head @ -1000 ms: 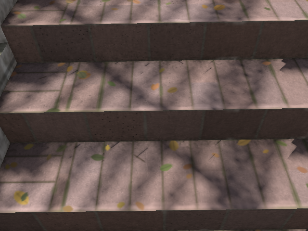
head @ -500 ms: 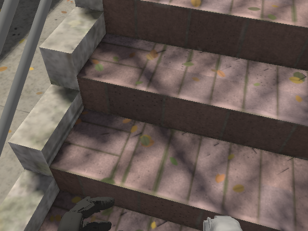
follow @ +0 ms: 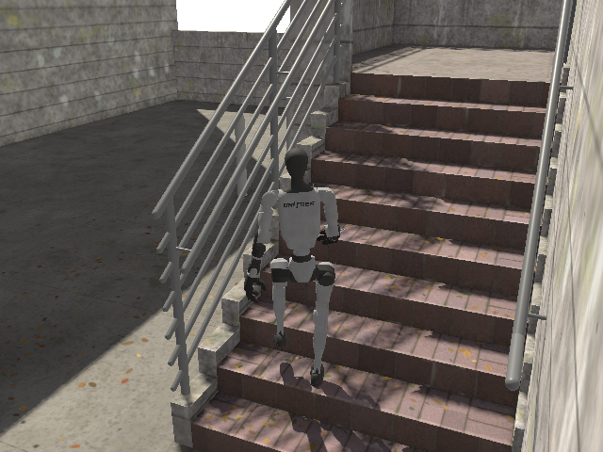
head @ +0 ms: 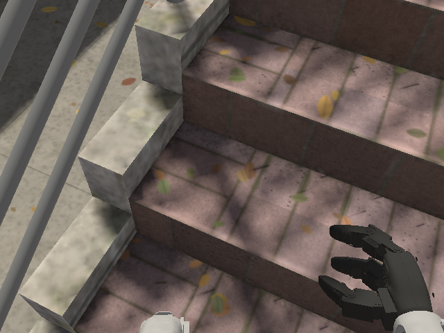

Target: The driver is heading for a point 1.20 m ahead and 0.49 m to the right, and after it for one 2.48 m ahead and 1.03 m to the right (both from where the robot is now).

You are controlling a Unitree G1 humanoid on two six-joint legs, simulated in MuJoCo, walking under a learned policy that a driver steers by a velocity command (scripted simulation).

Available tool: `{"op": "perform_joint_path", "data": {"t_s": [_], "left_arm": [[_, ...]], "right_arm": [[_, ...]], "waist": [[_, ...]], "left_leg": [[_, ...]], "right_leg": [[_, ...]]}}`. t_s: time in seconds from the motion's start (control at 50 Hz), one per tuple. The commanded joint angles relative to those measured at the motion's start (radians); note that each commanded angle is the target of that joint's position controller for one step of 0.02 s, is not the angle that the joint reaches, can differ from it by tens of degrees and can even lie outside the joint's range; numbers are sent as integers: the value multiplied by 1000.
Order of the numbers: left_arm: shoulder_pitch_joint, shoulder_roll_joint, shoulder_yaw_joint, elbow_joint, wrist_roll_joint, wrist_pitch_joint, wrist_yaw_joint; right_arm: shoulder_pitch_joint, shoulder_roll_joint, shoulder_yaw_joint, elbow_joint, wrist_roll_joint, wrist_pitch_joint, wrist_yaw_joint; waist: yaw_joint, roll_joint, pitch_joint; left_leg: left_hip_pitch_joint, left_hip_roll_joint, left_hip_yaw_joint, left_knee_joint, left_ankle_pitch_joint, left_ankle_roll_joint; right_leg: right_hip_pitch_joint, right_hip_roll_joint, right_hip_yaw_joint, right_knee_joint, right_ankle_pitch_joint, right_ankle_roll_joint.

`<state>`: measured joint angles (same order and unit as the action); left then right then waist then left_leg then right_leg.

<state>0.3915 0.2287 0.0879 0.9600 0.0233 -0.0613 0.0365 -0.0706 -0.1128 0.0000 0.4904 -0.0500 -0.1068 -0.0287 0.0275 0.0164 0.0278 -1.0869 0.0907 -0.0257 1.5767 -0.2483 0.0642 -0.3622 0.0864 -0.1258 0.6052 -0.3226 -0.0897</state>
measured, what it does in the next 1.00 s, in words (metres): climbs, turning right: left foot 0.17 m higher, then right foot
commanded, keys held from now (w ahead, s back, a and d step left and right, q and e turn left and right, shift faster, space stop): w+e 1.00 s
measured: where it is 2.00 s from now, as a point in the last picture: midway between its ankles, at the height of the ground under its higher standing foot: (340, 219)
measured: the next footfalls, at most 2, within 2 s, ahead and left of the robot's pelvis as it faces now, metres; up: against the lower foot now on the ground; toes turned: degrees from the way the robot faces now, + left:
left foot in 0.26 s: +0.34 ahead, +0.20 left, +0.17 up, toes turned -2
right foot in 0.76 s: +0.33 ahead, -0.01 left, +0.17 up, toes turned -26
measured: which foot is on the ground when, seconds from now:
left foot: up 0.00-0.24, down 0.26-0.72, up 0.74-1.00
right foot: down 0.00-0.30, up 0.32-0.74, down 0.76-1.00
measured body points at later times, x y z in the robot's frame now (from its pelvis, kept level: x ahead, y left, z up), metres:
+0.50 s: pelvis +0.22 +0.11 +0.11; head +0.26 +0.11 +0.56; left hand +0.46 +0.35 +0.03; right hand +0.35 -0.15 +0.01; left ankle +0.30 +0.20 -0.55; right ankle +0.20 +0.02 -0.41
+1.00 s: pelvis +0.35 +0.05 +0.18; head +0.35 +0.06 +0.63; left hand +0.51 +0.26 +0.05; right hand +0.48 -0.23 +0.15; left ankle +0.41 +0.15 -0.41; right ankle +0.30 +0.01 -0.55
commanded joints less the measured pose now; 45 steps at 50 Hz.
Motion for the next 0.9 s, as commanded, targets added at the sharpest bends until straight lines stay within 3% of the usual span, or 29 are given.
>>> {"op": "perform_joint_path", "data": {"t_s": [0.02,0.12,0.14,0.18,0.22,0.26,0.28,0.3,0.32,0.34,0.38,0.42,0.46,0.48,0.5,0.52,0.56,0.58,0.64,0.68,0.7,0.72,0.74,0.76,0.78,0.8,0.82,0.84,0.9], "left_arm": [[12,122,33,-81,5,-41,9],[248,83,26,-76,45,-26,52],[269,95,28,-75,42,-15,57],[325,94,31,-58,34,4,62],[208,50,32,-80,12,40,79],[72,154,57,-155,-30,73,5],[1,213,60,-202,-42,22,-55],[-162,231,57,-338,-98,-3,-83],[-142,167,67,-308,-56,-15,-80],[-121,73,43,-311,3,-1,-73],[-44,17,30,-293,44,39,-67],[-26,-7,12,-314,72,98,-26],[-70,-12,-10,-363,67,139,23],[-148,19,-6,-408,51,155,27],[-185,34,-1,-414,41,164,24],[-168,62,-1,-431,20,177,22],[-212,94,-13,-476,23,191,21],[-241,45,-32,-469,3,180,17],[-189,87,-18,-481,-20,135,19],[-116,97,0,-483,43,134,-17],[-43,98,-1,-462,44,144,-38],[71,72,6,-407,-17,75,-37],[240,183,52,-277,-17,76,-27],[15,158,31,-386,2,115,-72],[-64,176,9,-397,14,87,-44],[-137,230,33,-425,3,87,-10],[-173,171,19,-438,-4,75,5],[-132,150,11,-427,8,61,6],[-117,172,22,-406,52,57,39]], "right_arm": [[113,-31,-14,13,-13,-4,11],[-311,22,14,-133,1,-33,53],[-332,0,11,-158,18,-33,36],[-459,25,38,-253,2,-24,37],[-423,66,64,-310,26,-5,39],[15,-64,2,-162,96,61,-9],[296,-165,-70,-60,103,79,-29],[476,-339,-129,20,44,75,-23],[402,-276,-84,52,88,119,-2],[308,-207,-62,41,77,121,-13],[58,-26,-19,37,62,121,-32],[-11,-43,-21,53,23,113,-15],[-28,12,11,21,40,90,17],[7,-21,8,20,65,73,21],[56,-61,-9,42,33,54,28],[81,-103,-13,19,26,49,23],[75,-207,-36,0,17,53,-1],[36,-256,-63,36,-27,21,-17],[71,-276,-68,103,-31,-3,-13],[175,-353,-109,182,-15,30,-50],[194,-348,-117,192,5,40,-58],[146,-226,-75,154,59,83,-16],[41,-164,-64,94,20,105,11],[31,-126,-56,146,52,140,-13],[85,-14,-14,13,-16,120,22],[54,-51,-1,-53,-46,103,56],[-12,-123,-18,-83,-37,79,73],[-1,-169,-35,-70,-39,65,60],[1,-137,-22,-76,-6,51,46]], "waist": [[-14,-49,-145],[167,-79,-87],[185,-94,-51],[214,-54,-63],[136,-103,-78],[-46,-208,-304],[-202,-100,-472],[-325,309,-667],[-242,592,-691],[-150,436,-538],[-2,220,-302],[87,144,-99],[109,157,-4],[100,125,35],[81,73,-27],[91,99,-53],[115,19,-22],[125,-68,-169],[124,19,-196],[135,-5,-193],[144,-4,-220],[174,124,-177],[220,-38,-69],[189,-235,0],[-8,-166,-60],[-5,-275,-38],[-21,-147,71],[-7,-30,46],[3,102,-25]], "left_leg": [[-2,36,36,-17,36,23],[-562,43,-40,295,-347,14],[-634,31,-57,355,-493,1],[-689,60,-62,266,-552,3],[-236,51,-57,-59,-442,13],[770,-82,49,-596,-192,-24],[1130,-81,81,-584,48,-30],[1347,231,-290,-833,77,38],[1197,252,-497,-858,580,289],[1077,226,-407,-797,525,276],[805,207,-308,-745,-11,155],[531,197,-293,-904,-391,107],[465,223,-242,-975,-236,124],[446,248,-249,-1021,-168,120],[502,270,-239,-1026,-332,116],[545,252,-195,-1114,-276,109],[624,275,-110,-1177,-34,69],[680,363,-109,-1174,163,60],[748,257,150,-1171,416,64],[929,265,212,-979,1021,72],[954,277,216,-914,972,61],[952,108,270,-682,627,36],[552,-15,264,-422,-136,43],[348,-95,196,64,-327,19],[169,-71,4,156,-179,-59],[107,-16,-12,93,-166,-105],[70,-1,-22,76,-157,-122],[45,-19,-25,92,-179,-113],[136,-8,-37,33,-173,-99]], "right_leg": [[252,-211,312,-253,593,-184],[781,-377,549,-293,578,-242],[824,-380,528,-262,803,-252],[854,-373,497,-293,760,-190],[538,-252,369,-364,900,-96],[122,-100,222,-272,1118,-32],[-45,-129,216,-63,1130,2],[-201,-24,155,432,599,109],[-250,89,184,874,-288,189],[-422,62,299,1167,-338,190],[-482,-29,270,1180,-171,127],[-475,-20,156,1233,3,101],[-558,-50,146,1247,22,124],[-562,-76,178,1221,27,127],[-575,-82,164,1260,106,116],[-506,-91,164,1095,35,112],[-415,-142,145,779,-10,110],[-289,-141,64,805,144,57],[-35,-131,-18,492,53,-23],[-8,-105,-38,395,-118,-21],[46,-108,-24,305,-156,-31],[117,-116,77,-89,20,-32],[346,-54,68,-136,151,-1],[203,-60,179,18,201,-231],[201,-162,572,-81,34,-290],[62,-308,811,-355,-572,-311],[-45,-317,885,-441,-630,-298],[10,-304,911,-449,-633,-298],[38,-242,732,-371,-296,-262]]}}
Velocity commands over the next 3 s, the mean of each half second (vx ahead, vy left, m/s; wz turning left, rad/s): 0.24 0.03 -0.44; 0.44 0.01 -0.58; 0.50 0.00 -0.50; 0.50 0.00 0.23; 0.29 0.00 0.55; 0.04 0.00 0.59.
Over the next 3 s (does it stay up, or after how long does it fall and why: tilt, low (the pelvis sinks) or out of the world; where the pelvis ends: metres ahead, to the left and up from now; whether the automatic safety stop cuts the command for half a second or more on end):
stays up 0.88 -0.51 0.63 its command is cut before an obstacle from the start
